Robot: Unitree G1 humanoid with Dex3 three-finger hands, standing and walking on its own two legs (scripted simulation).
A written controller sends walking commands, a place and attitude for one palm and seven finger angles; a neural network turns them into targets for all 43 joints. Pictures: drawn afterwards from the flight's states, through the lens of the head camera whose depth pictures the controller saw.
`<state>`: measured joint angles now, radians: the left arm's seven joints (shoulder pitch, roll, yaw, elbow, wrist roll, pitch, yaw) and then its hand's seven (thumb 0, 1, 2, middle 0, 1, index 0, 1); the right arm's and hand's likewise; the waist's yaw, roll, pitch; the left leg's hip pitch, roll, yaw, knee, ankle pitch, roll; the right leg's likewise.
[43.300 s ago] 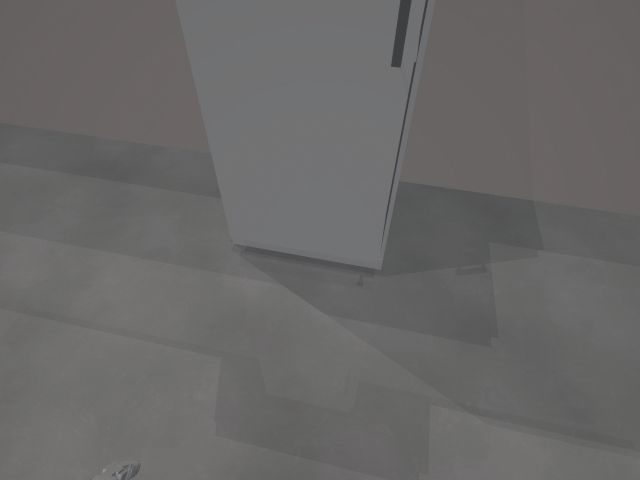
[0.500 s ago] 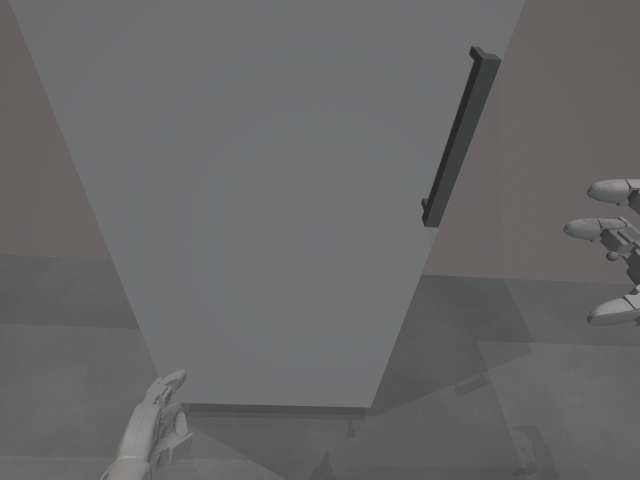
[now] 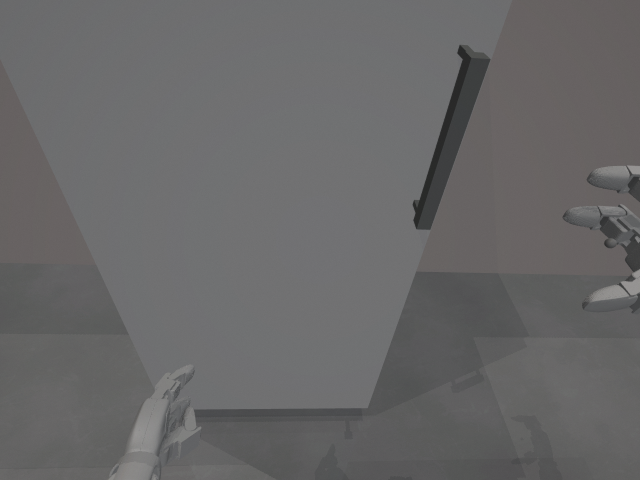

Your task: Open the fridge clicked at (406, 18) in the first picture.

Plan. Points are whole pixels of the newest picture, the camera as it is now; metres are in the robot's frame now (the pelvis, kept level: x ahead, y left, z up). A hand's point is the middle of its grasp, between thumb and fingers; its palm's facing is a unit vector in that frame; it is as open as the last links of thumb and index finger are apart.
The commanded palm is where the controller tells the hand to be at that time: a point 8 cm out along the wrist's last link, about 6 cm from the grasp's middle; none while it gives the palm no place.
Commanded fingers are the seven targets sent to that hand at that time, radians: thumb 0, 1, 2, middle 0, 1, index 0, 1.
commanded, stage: move the hooked fingers beside the handle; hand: right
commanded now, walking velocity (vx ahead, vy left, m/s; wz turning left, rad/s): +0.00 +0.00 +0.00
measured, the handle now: (441, 146) +0.49 -0.17 +0.22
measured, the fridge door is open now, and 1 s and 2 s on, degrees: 0 0 0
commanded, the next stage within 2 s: none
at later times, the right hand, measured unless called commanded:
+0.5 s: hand (559, 213) +0.33 -0.26 +0.23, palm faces +0.06 +1.00 -0.05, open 14.0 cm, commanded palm +0.31 -0.30 +0.24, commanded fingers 0.00 0.50 -0.30 0.30 1.20 0.30 1.20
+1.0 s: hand (526, 187) +0.38 -0.24 +0.23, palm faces +0.05 +1.00 -0.03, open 14.0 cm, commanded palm +0.36 -0.28 +0.23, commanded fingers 0.00 0.50 -0.30 0.30 1.20 0.30 1.20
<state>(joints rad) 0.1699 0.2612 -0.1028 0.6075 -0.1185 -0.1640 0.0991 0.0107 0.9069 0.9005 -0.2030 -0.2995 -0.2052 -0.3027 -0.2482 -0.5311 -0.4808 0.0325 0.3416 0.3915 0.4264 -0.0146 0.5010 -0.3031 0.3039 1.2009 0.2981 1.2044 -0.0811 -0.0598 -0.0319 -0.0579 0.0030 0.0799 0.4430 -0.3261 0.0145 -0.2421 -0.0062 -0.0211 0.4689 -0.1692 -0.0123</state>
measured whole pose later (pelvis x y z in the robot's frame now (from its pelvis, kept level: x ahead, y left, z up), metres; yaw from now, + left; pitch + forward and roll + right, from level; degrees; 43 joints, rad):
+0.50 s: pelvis -0.01 +0.00 +0.00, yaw +1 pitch -3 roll +0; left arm 0.21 0.28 -0.08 0.63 -0.12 -0.13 0.12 0.01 0.91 0.90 -0.20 -0.30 -0.20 -0.30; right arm -0.45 -0.52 -0.40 0.29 0.27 0.35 0.36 -0.01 0.50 -0.30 0.30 1.20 0.30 1.20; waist -0.04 -0.05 -0.02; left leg -0.08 -0.01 0.07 0.44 -0.31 0.02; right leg -0.26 -0.02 -0.03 0.45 -0.15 -0.01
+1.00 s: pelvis +0.01 +0.01 +0.00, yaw +2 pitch -1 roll +0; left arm 0.23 0.28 -0.07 0.64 -0.11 -0.10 0.11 0.01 0.91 0.90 -0.20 -0.30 -0.21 -0.30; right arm -0.56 -0.51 -0.38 0.44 0.25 0.31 0.32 -0.01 0.50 -0.30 0.30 1.20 0.30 1.20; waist -0.02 -0.04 -0.04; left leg -0.10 -0.01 0.06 0.44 -0.32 0.02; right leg -0.27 -0.02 -0.04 0.46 -0.17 0.00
